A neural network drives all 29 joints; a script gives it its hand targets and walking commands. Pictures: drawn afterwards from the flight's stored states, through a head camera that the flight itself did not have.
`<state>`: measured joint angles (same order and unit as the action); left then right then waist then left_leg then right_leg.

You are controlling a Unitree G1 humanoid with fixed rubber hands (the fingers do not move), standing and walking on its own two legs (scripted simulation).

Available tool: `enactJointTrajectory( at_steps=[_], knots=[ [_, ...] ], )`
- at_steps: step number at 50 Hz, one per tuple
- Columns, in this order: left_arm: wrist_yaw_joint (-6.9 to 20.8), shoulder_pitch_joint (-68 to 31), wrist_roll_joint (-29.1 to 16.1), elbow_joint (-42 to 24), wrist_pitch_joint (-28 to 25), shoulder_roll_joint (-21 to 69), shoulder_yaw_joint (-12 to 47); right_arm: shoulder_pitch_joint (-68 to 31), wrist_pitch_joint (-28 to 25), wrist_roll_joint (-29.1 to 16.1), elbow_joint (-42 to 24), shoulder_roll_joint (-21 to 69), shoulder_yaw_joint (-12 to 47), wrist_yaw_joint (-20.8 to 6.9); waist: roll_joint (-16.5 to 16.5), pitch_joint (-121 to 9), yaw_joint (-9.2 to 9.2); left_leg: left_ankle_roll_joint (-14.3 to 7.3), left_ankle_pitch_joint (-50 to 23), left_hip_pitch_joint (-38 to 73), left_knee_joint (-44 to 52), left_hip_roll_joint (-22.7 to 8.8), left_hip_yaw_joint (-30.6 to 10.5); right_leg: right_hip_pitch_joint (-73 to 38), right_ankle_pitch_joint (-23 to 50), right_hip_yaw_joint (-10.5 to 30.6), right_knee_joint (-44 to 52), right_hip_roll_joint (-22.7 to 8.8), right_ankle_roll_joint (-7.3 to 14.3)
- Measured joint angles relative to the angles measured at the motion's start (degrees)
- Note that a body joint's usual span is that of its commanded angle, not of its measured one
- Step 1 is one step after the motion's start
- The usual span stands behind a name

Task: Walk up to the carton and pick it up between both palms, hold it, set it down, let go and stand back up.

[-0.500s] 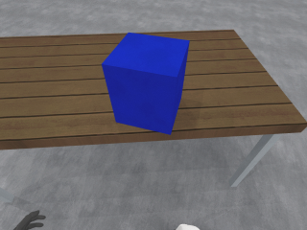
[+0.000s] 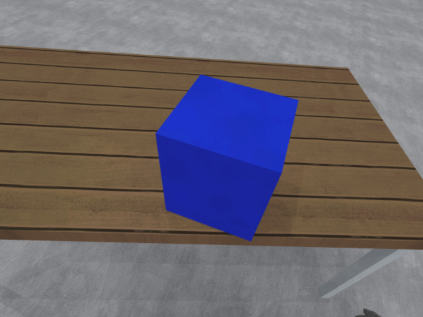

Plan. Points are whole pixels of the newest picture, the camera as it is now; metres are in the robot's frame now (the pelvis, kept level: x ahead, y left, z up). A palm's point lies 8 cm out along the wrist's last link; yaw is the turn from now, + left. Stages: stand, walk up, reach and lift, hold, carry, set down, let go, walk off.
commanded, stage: walk up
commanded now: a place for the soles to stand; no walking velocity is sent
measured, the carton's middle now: (226, 159) +0.42 -0.02 +0.05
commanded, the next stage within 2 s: none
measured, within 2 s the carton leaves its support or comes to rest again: neither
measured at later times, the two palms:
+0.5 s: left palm (55, 301) +0.16 +0.29 -0.08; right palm out of the picture +0.15 -0.35 -0.10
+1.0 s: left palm out of the picture +0.12 +0.30 -0.09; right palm (379, 310) +0.17 -0.33 -0.09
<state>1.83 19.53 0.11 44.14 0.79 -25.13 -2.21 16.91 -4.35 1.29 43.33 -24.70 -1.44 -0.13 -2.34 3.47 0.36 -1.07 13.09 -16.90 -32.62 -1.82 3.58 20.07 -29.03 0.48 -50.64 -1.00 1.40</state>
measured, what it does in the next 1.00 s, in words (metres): steps on the spot: right foot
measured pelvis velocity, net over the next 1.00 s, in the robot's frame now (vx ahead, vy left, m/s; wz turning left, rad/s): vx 0.04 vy -0.02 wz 0.04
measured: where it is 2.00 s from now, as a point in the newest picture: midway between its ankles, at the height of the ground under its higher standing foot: outside the picture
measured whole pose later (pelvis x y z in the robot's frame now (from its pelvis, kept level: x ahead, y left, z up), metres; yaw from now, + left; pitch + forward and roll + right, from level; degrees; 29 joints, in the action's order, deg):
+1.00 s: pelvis +0.04 -0.02 +0.02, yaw +2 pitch -2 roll +0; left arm 1.4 5.4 0.2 60.6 -0.2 -23.4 -0.6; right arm 4.9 -1.0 0.2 59.6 -24.0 0.7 -0.6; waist 0.3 2.5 0.9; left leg 1.7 10.1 -9.7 -21.4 -2.0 0.1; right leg 9.4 -10.4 -5.0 -21.6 -3.2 -1.1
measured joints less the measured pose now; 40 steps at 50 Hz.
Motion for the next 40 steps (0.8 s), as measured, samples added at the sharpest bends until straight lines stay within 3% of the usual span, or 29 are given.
enactJointTrajectory(
  at_steps=[4, 8, 11, 15, 20, 40],
  knots=[
    [-0.2, -2.3, -0.4, 0.4, -0.8, 0.5, -0.1, -1.0, 0.6, -0.5, -0.5, -0.3, 0.5, 0.1, 0.9, 1.0, -1.07, 0.7, 0.6, 0.8, 0.2, -1.1, -0.3, 0.3, 4.4, -1.1, 6.9, -1.3, -0.6],
    [-0.8, -4.3, 0.3, 0.9, -1.6, 0.3, -0.8, -2.0, 2.1, -1.1, -0.4, -1.4, 0.3, 0.0, 2.3, 1.5, -1.29, 1.9, 4.3, -1.3, -5.4, -2.1, -0.7, -2.6, 14.6, -2.9, 16.2, -1.0, -0.5],
    [-1.1, -5.8, 0.8, 1.4, -2.0, 0.4, -0.6, -2.9, 3.5, -1.5, 1.4, -1.1, 0.4, 0.2, 3.3, 1.3, -1.01, 1.0, 8.6, -1.5, -7.4, -1.5, -2.1, -2.0, 12.8, -3.2, 13.4, -1.2, -1.9],
    [-1.1, -8.3, 0.0, 2.4, -1.5, 0.4, 0.2, -3.6, 3.3, -1.2, 4.3, -0.4, 0.8, 0.0, 3.2, 0.5, -0.38, 2.3, 3.6, 0.5, -4.5, -0.7, -1.9, -2.5, 10.8, -3.0, 12.1, -2.1, -2.4],
    [-1.0, -10.6, 0.0, 4.6, -1.5, 0.6, 0.8, -5.9, 3.2, -1.2, 7.6, 0.1, 1.3, -0.5, 3.4, -0.6, -0.36, 3.2, 3.8, 1.8, -1.4, -0.7, -2.2, -3.7, 11.6, -3.4, 14.9, -2.0, -1.9],
    [-0.8, -14.6, 0.0, 14.3, -1.2, 1.6, 2.0, -11.1, 3.1, -1.0, 14.9, 0.2, 2.0, -0.6, 2.3, -1.2, -0.18, 2.9, -1.7, 6.9, 9.5, -0.4, -3.2, -10.0, 17.3, -5.1, 27.0, -2.0, -2.3]
  ],
)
